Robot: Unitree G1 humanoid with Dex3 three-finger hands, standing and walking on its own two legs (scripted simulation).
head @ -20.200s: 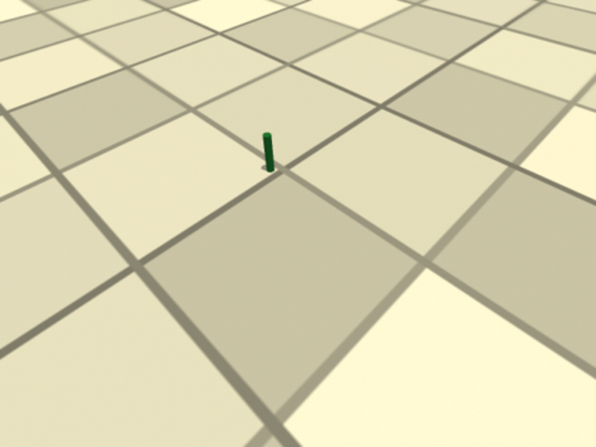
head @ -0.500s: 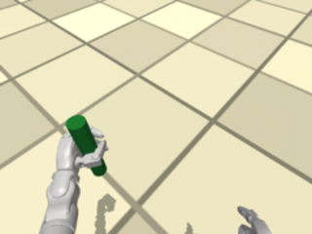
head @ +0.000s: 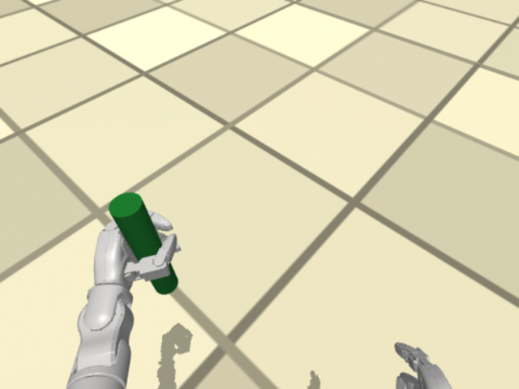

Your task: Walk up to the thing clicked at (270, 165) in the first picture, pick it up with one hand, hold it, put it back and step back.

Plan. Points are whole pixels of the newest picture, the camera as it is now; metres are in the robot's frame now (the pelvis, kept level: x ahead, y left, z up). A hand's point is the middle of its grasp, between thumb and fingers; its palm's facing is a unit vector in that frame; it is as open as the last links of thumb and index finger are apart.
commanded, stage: crouch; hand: left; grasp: from the side
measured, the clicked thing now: (149, 250) +0.33 +0.18 +0.04
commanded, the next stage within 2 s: lower in 1.80 s
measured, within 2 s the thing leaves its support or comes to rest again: neither
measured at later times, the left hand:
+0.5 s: hand (174, 285) +0.34 +0.18 -0.12, palm faces +0.01 -1.00 +0.01, open 5.3 cm
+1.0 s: hand (191, 312) +0.37 +0.19 -0.35, palm faces +0.03 -1.00 -0.03, open 5.3 cm
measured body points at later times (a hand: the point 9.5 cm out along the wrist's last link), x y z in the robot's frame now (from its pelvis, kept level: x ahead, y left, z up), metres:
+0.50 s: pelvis -0.03 +0.00 -0.11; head +0.09 +0.03 +0.33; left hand +0.33 +0.23 -0.12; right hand +0.10 -0.27 -0.21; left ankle +0.02 +0.13 -0.70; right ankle +0.01 -0.14 -0.70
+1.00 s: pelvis -0.07 +0.00 -0.31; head +0.12 +0.03 +0.09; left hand +0.36 +0.24 -0.35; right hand +0.04 -0.26 -0.44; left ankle +0.02 +0.13 -0.71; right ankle +0.01 -0.14 -0.71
